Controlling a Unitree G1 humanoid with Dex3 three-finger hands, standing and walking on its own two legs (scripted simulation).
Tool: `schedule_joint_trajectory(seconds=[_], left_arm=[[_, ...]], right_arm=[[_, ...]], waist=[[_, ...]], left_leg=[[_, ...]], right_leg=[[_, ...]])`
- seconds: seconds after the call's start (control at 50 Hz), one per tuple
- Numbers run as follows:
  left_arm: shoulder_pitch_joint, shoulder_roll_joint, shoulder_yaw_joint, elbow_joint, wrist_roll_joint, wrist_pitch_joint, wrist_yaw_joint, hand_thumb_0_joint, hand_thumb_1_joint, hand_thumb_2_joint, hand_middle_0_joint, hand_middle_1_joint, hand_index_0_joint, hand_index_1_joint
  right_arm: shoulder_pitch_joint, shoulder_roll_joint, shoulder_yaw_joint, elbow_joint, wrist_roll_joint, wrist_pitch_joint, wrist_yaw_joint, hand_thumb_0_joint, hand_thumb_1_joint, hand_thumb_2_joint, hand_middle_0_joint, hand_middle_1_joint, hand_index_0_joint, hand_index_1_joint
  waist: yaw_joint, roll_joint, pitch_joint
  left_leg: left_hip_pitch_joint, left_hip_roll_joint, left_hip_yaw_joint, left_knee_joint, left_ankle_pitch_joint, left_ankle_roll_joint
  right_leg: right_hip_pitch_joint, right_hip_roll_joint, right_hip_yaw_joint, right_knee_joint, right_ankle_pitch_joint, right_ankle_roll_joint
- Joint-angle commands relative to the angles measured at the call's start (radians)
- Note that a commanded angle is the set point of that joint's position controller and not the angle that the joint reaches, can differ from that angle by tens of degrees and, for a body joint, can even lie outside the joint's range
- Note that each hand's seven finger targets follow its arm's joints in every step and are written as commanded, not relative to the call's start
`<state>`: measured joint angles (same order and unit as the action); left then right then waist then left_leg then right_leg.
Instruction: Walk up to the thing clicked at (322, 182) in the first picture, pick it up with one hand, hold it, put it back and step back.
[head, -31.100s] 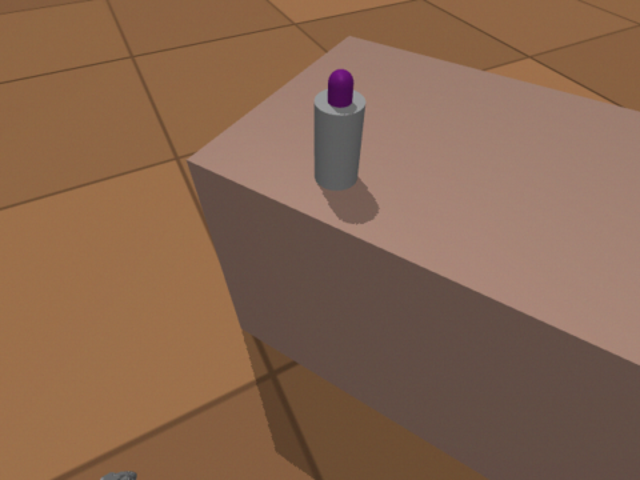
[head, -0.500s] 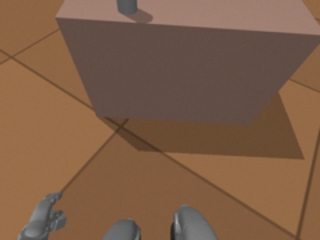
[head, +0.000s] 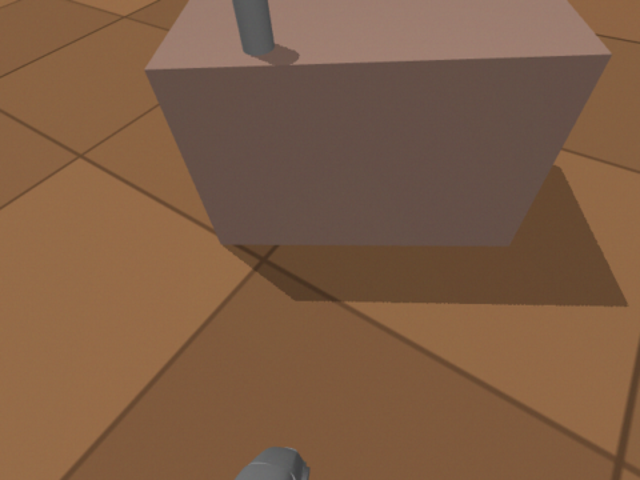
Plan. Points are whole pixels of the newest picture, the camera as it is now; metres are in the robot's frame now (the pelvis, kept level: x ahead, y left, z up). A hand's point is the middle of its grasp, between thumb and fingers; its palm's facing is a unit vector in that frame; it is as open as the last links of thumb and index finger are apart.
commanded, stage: step back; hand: left
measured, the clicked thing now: (250, 4) +1.09 +0.26 +0.09
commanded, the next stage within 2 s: stand in 0.90 s
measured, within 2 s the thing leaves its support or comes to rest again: neither
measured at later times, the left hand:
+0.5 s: hand out of the picture +0.10 +0.27 -0.14, palm faces +0.05 -0.92 -0.39, open 7.4 cm
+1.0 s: hand (124, 463) +0.13 +0.31 -0.14, palm faces +0.07 -0.93 -0.35, open 7.4 cm
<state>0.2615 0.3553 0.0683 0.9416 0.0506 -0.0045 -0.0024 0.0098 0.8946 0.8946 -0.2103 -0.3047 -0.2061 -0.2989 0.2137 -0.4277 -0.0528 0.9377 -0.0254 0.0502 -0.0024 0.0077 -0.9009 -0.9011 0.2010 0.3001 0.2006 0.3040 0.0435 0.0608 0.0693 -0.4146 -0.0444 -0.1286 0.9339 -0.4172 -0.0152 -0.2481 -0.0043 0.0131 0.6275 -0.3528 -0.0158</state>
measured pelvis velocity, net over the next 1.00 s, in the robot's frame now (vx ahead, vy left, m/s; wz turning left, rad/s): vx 0.05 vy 0.05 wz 0.05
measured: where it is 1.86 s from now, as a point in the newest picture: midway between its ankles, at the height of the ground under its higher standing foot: outside the picture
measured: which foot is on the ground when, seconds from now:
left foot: up 0.00-0.08, down 0.10-0.44, up 0.46-0.66, down 0.68-1.00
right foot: down 0.00-0.16, up 0.18-0.38, down 0.40-1.00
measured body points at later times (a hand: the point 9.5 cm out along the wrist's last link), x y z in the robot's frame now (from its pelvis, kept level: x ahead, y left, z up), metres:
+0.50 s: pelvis +0.01 +0.00 +0.00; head +0.02 +0.00 +0.45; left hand +0.09 +0.32 -0.11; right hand +0.09 -0.30 -0.13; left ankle -0.01 +0.13 -0.71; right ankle +0.07 -0.10 -0.73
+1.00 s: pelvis +0.05 +0.05 +0.01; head +0.06 +0.06 +0.46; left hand +0.13 +0.36 -0.12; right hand +0.15 -0.25 -0.12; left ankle +0.02 +0.16 -0.73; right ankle +0.07 -0.10 -0.73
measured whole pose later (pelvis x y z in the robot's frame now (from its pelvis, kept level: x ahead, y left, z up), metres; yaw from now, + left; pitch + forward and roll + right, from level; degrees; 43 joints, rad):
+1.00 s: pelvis +0.05 +0.05 +0.01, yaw +3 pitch -3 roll +0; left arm 0.07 0.37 0.03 1.08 0.00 -0.01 0.00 0.01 0.90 0.90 -0.20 -0.30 -0.20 -0.30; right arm 0.11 -0.33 -0.02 1.09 -0.01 -0.02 0.00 0.01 -0.90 -0.90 0.20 0.30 0.20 0.30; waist 0.02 -0.02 0.08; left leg -0.15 0.00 0.01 0.51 -0.31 0.00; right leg -0.21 -0.06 -0.02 0.51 -0.25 0.04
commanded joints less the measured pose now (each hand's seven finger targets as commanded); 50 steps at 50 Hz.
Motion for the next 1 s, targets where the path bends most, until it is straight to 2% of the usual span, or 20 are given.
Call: schedule_joint_trajectory(seconds=[0.0,0.04,0.1,0.12,0.14,0.16,0.18,0.34,0.38,0.42,0.44,0.48,0.6,0.64,0.68,0.7,0.72,0.8,0.88,0.98], left_arm=[[-0.021,0.314,0.086,-0.083,-0.003,-0.033,0.019,0.0,0.9,0.9,-0.2,-0.3,-0.2,-0.3],[-0.044,0.32,0.08,-0.088,-0.009,-0.028,0.014,0.0,0.9,0.9,-0.2,-0.3,-0.2,-0.3],[-0.074,0.249,0.04,-0.098,-0.02,-0.022,0.011,0.0,0.9,0.9,-0.2,-0.3,-0.2,-0.3],[-0.064,0.198,0.021,-0.105,-0.027,-0.024,0.011,0.0,0.9,0.9,-0.2,-0.3,-0.2,-0.3],[-0.136,0.184,0.019,-0.115,-0.038,-0.025,0.013,0.0,0.9,0.9,-0.2,-0.3,-0.2,-0.3],[-0.175,0.263,0.041,-0.111,-0.023,-0.024,0.022,0.0,0.9,0.9,-0.2,-0.3,-0.2,-0.3],[-0.154,0.273,0.039,-0.104,-0.027,-0.027,0.017,0.0,0.9,0.9,-0.2,-0.3,-0.2,-0.3],[-0.067,0.188,0.032,-0.033,-0.034,-0.051,0.008,0.0,0.9,0.9,-0.2,-0.3,-0.2,-0.3],[0.002,0.21,0.043,0.01,-0.032,-0.057,0.022,0.0,0.9,0.9,-0.2,-0.3,-0.2,-0.3],[-0.004,0.324,0.066,-0.002,-0.014,-0.062,0.035,0.0,0.9,0.9,-0.2,-0.3,-0.2,-0.3],[-0.115,0.361,0.067,-0.025,-0.013,-0.056,0.03,0.0,0.9,0.9,-0.2,-0.3,-0.2,-0.3],[-0.214,0.308,0.058,-0.05,-0.012,-0.054,0.026,0.0,0.9,0.9,-0.2,-0.3,-0.2,-0.3],[-0.203,0.283,0.049,-0.018,-0.02,-0.052,0.017,0.0,0.9,0.9,-0.2,-0.3,-0.2,-0.3],[-0.241,0.252,0.033,-0.021,-0.032,-0.039,0.015,0.0,0.9,0.9,-0.2,-0.3,-0.2,-0.3],[-0.228,0.194,0.014,-0.028,-0.043,-0.034,0.013,0.0,0.9,0.9,-0.2,-0.3,-0.2,-0.3],[-0.227,0.186,0.009,-0.008,-0.054,-0.029,0.011,0.0,0.9,0.9,-0.2,-0.3,-0.2,-0.3],[-0.223,0.203,0.014,0.012,-0.05,-0.027,0.013,0.0,0.9,0.9,-0.2,-0.3,-0.2,-0.3],[-0.205,0.237,0.02,0.036,-0.046,-0.044,0.017,0.0,0.9,0.9,-0.2,-0.3,-0.2,-0.3],[-0.184,0.168,-0.015,0.068,-0.062,-0.033,0.017,0.0,0.9,0.9,-0.2,-0.3,-0.2,-0.3],[-0.221,0.189,-0.017,0.084,-0.053,-0.016,0.016,0.0,0.9,0.9,-0.2,-0.3,-0.2,-0.3]], right_arm=[[-0.108,-0.152,-0.04,-0.087,-0.015,-0.055,0.003,0.0,-0.9,-0.9,0.2,0.3,0.2,0.3],[-0.083,-0.155,-0.048,-0.069,-0.016,-0.065,0.011,0.0,-0.9,-0.9,0.2,0.3,0.2,0.3],[0.024,-0.146,-0.065,-0.012,-0.016,-0.082,0.009,0.0,-0.9,-0.9,0.2,0.3,0.2,0.3],[0.074,-0.186,-0.08,-0.006,-0.023,-0.091,0.004,0.0,-0.9,-0.9,0.2,0.3,0.2,0.3],[0.075,-0.277,-0.094,-0.012,-0.021,-0.09,0.004,0.0,-0.9,-0.9,0.2,0.3,0.2,0.3],[0.086,-0.304,-0.104,-0.015,-0.018,-0.087,0.007,0.0,-0.9,-0.9,0.2,0.3,0.2,0.3],[0.057,-0.276,-0.101,-0.017,-0.015,-0.083,0.008,0.0,-0.9,-0.9,0.2,0.3,0.2,0.3],[-0.065,-0.161,-0.052,-0.046,0.001,-0.074,0.006,0.0,-0.9,-0.9,0.2,0.3,0.2,0.3],[-0.092,-0.105,-0.027,-0.055,0.018,-0.061,0.002,0.0,-0.9,-0.9,0.2,0.3,0.2,0.3],[-0.052,-0.048,-0.002,-0.064,0.021,-0.054,-0.005,0.0,-0.9,-0.9,0.2,0.3,0.2,0.3],[-0.02,-0.127,-0.033,-0.022,0.009,-0.039,-0.013,0.0,-0.9,-0.9,0.2,0.3,0.2,0.3],[0.029,-0.147,-0.037,0.018,0.008,-0.041,-0.007,0.0,-0.9,-0.9,0.2,0.3,0.2,0.3],[0.026,-0.111,-0.026,0.052,0.001,-0.06,-0.003,0.0,-0.9,-0.9,0.2,0.3,0.2,0.3],[0.049,-0.106,-0.032,0.084,-0.008,-0.068,-0.006,0.0,-0.9,-0.9,0.2,0.3,0.2,0.3],[0.013,-0.17,-0.049,0.076,-0.023,-0.077,-0.014,0.0,-0.9,-0.9,0.2,0.3,0.2,0.3],[-0.087,-0.201,-0.045,0.057,-0.014,-0.078,-0.012,0.0,-0.9,-0.9,0.2,0.3,0.2,0.3],[-0.134,-0.208,-0.042,0.051,-0.009,-0.076,-0.006,0.0,-0.9,-0.9,0.2,0.3,0.2,0.3],[-0.095,-0.139,-0.023,0.078,-0.001,-0.076,-0.012,0.0,-0.9,-0.9,0.2,0.3,0.2,0.3],[-0.097,-0.162,-0.019,0.091,0.014,-0.091,-0.012,0.0,-0.9,-0.9,0.2,0.3,0.2,0.3],[-0.138,-0.158,-0.015,0.097,0.016,-0.095,-0.015,0.0,-0.9,-0.9,0.2,0.3,0.2,0.3]], waist=[[0.041,-0.26,-0.001],[0.022,-0.26,-0.012],[-0.044,-0.16,-0.085],[-0.072,-0.012,-0.139],[-0.091,0.121,-0.096],[-0.111,0.052,-0.038],[-0.089,0.029,0.003],[-0.021,0.104,-0.027],[0.025,0.033,-0.075],[0.019,-0.208,-0.104],[-0.003,-0.16,-0.057],[-0.049,-0.156,0.017],[-0.031,-0.225,-0.069],[-0.063,-0.182,-0.084],[-0.047,-0.053,-0.122],[-0.011,0.006,-0.085],[-0.006,0.018,-0.056],[-0.026,-0.041,-0.131],[-0.029,-0.012,-0.169],[-0.033,0.01,-0.107]], left_leg=[[-0.095,0.04,0.038,-0.185,-0.099,-0.007],[0.015,0.049,0.088,-0.31,-0.119,0.006],[0.331,0.022,0.091,-0.557,0.124,0.049],[0.461,0.163,-0.144,-0.618,0.086,0.097],[0.449,0.341,-0.412,-0.66,-0.041,0.203],[0.317,0.395,-0.455,-0.675,-0.116,0.282],[0.283,0.38,-0.396,-0.672,-0.101,0.286],[0.157,0.21,-0.03,-0.493,0.35,0.154],[0.042,0.154,0.028,-0.353,0.266,0.091],[-0.091,0.006,0.039,-0.143,-0.083,0.028],[0.034,0.042,0.016,-0.02,-0.19,0.022],[0.068,0.087,0.01,-0.09,-0.16,0.023],[0.122,0.07,0.104,-0.309,-0.038,0.017],[0.229,0.048,0.125,-0.505,0.148,0.017],[0.267,0.191,-0.07,-0.559,0.304,0.064],[0.156,0.252,-0.137,-0.581,0.199,0.113],[0.07,0.259,-0.119,-0.568,0.138,0.139],[0.147,0.143,0.04,-0.459,0.405,0.05],[0.292,0.184,0.006,-0.491,0.689,0.056],[0.305,0.202,0.005,-0.565,0.687,0.041]], right_leg=[[0.099,-0.27,0.326,-0.285,-0.189,-0.181],[0.048,-0.287,0.305,-0.264,-0.13,-0.187],[-0.056,-0.18,0.126,-0.051,0.155,-0.094],[-0.191,-0.096,0.042,0.146,0.175,-0.041],[-0.362,0.027,-0.08,0.236,-0.174,-0.004],[-0.328,-0.031,0.034,0.314,-0.263,-0.014],[-0.309,-0.042,0.039,0.306,-0.261,-0.016],[0.017,0.009,-0.081,-0.1,0.064,-0.004],[0.221,-0.001,-0.044,-0.202,0.214,-0.013],[0.212,-0.316,0.438,-0.363,0.01,-0.11],[-0.021,-0.417,0.512,-0.404,-0.245,-0.211],[-0.105,-0.358,0.405,-0.368,-0.226,-0.209],[-0.003,-0.257,0.187,-0.241,0.132,-0.138],[-0.039,-0.198,0.102,-0.154,0.185,-0.091],[-0.08,-0.12,0.028,-0.025,0.228,-0.027],[-0.047,-0.038,-0.035,-0.033,0.038,-0.001],[0.041,-0.035,-0.034,-0.064,-0.025,-0.004],[0.145,-0.129,0.042,-0.106,0.373,-0.04],[0.124,-0.107,0.016,-0.104,0.484,-0.024],[0.132,-0.088,-0.002,-0.161,0.371,0.002]])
